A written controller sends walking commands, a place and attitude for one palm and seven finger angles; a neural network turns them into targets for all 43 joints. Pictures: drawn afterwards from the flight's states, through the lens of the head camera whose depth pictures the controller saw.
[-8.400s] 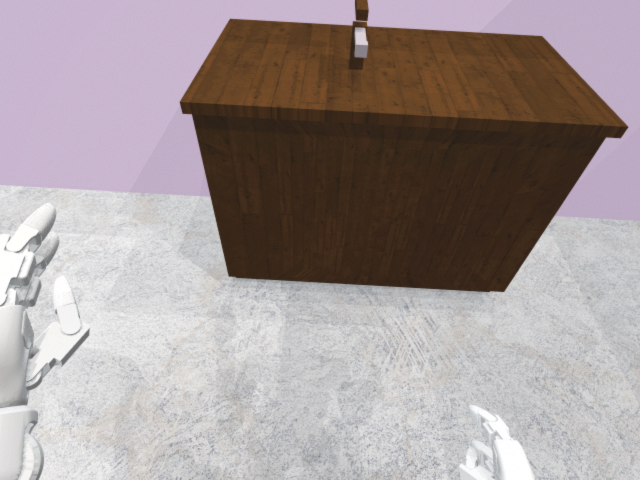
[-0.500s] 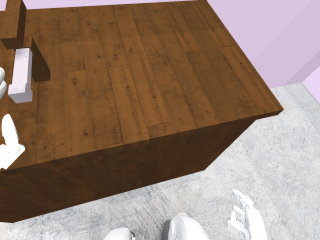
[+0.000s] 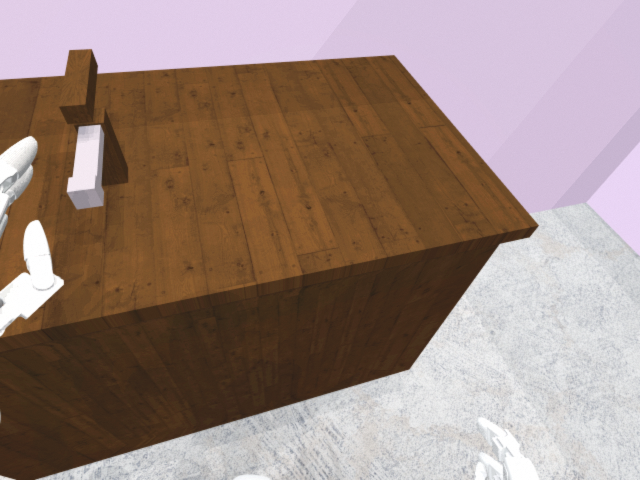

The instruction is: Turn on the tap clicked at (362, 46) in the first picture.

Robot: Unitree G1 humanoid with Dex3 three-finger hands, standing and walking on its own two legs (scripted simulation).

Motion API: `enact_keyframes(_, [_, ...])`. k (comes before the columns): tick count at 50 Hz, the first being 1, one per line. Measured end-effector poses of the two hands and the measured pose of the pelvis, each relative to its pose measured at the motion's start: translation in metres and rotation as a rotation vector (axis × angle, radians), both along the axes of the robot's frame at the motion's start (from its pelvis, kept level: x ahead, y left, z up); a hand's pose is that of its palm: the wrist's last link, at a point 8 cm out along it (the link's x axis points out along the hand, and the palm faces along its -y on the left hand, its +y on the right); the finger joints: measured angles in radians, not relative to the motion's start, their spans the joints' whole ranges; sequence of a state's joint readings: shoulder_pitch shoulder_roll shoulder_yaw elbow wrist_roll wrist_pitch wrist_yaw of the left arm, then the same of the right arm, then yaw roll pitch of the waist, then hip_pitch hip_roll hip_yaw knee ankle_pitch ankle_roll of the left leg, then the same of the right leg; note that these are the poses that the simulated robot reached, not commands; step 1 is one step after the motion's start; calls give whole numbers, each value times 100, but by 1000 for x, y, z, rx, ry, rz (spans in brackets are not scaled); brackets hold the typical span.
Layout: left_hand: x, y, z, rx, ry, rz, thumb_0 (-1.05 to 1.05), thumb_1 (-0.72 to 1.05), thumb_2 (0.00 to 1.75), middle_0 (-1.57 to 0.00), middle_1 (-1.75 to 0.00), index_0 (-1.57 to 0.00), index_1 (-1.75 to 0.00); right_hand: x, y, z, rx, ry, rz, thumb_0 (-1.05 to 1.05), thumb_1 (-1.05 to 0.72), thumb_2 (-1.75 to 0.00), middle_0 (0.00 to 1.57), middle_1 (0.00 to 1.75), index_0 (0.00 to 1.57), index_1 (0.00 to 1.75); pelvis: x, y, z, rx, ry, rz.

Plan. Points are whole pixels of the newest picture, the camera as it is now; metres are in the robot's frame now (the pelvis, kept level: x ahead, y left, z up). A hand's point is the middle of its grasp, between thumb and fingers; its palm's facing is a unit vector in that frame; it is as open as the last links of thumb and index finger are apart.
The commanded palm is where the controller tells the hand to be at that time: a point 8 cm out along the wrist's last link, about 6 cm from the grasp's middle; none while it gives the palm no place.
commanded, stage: come to a stop and stand still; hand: left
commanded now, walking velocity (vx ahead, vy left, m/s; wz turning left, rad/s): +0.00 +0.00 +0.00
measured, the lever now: (86, 191) +0.38 +0.32 +0.14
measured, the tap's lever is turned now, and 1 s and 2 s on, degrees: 0 0 0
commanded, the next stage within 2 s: look again from close up in 0.54 s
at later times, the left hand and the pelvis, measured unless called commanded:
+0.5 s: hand (80, 260) +0.26 +0.25 +0.18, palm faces +0.40 -0.86 -0.32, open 7.4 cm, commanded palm +0.19 +0.28 +0.19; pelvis +0.02 +0.01 +0.01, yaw -2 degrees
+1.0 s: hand (85, 275) +0.25 +0.25 +0.16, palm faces +0.38 -0.86 -0.35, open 7.4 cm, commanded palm +0.19 +0.28 +0.19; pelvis +0.02 +0.01 +0.01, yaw -1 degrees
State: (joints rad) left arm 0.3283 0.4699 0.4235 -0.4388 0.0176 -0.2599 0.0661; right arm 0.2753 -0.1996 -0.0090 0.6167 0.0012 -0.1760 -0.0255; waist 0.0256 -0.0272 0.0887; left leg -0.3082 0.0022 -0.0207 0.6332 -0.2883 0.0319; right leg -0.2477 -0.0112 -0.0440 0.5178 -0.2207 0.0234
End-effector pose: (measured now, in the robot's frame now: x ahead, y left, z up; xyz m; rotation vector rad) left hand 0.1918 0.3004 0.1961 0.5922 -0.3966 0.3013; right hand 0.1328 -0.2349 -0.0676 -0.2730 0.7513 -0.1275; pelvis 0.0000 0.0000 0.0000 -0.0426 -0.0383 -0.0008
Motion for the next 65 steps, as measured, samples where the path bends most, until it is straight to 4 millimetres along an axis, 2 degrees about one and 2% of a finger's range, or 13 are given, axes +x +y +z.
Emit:
enact_keyframes(2, [7,17,10,-31,-79,41,2,89,90,-22,-30,-22,-30,4,7,-1,16,7,27,1,-90,-90,20,30,20,30,0,0,2,16,-1,-15])
enact_keyframes(4, [12,21,11,-92,-97,74,2,89,90,-22,-30,-21,-30,11,14,0,49,-25,41,1,-90,-90,20,30,20,30,0,4,3,23,1,-27])
enact_keyframes(10, [14,-14,-16,-163,63,-9,2,90,90,-21,-30,-20,-30,31,32,2,125,-97,28,1,-90,-90,20,30,20,30,7,12,5,27,11,-50])
enact_keyframes(13, [14,-18,-27,-176,117,-32,2,90,90,-21,-30,-21,-30,38,35,7,114,-99,27,1,-90,-90,21,30,20,30,11,11,7,28,14,-51])
enact_keyframes(20, [20,-3,-16,-186,42,28,2,89,90,-22,-30,-21,-30,56,32,17,65,-91,62,1,-90,-90,21,30,20,30,19,8,10,19,18,-37])
enact_keyframes(28, [29,-8,-15,-206,42,10,2,90,90,-21,-30,-21,-30,71,22,26,36,-101,44,1,-90,-90,21,30,20,30,27,9,12,16,26,-34])
enact_keyframes(34, [29,-10,-19,-196,82,3,2,89,90,-21,-30,-21,-30,71,20,26,35,-92,28,1,-90,-90,20,30,20,30,27,9,12,16,26,-31])
enact_keyframes(42, [21,-9,-14,-182,73,22,2,89,90,-21,-30,-21,-30,61,22,17,51,-52,31,1,-90,-90,20,30,20,30,24,7,12,16,23,-25])
enact_keyframes(50, [17,-11,-19,-200,99,44,2,89,90,-21,-30,-21,-30,51,22,11,65,-29,24,1,-90,-90,21,30,20,30,21,5,13,17,20,-24])
enact_keyframes(53, [31,2,4,-52,48,39,2,89,90,-22,-30,-21,-30,47,26,8,30,-17,107,1,-90,-90,20,30,20,30,16,1,10,23,14,0])
enact_keyframes(56, [39,13,19,-181,28,64,2,89,90,-22,-30,-21,-30,45,24,5,63,-18,141,1,-90,-90,20,30,20,30,14,-3,11,34,7,-15])
enact_keyframes(60, [30,-9,-1,-259,148,53,2,90,90,-21,-30,-20,-30,46,13,7,101,-84,102,1,-90,-90,21,30,21,30,10,-8,8,39,-4,-36])
enact_keyframes(65, [-3,-39,-26,-253,211,51,2,90,90,-21,-30,-21,-30,49,-6,12,78,-150,74,1,-90,-90,21,30,21,30,1,-22,3,49,-10,-31])
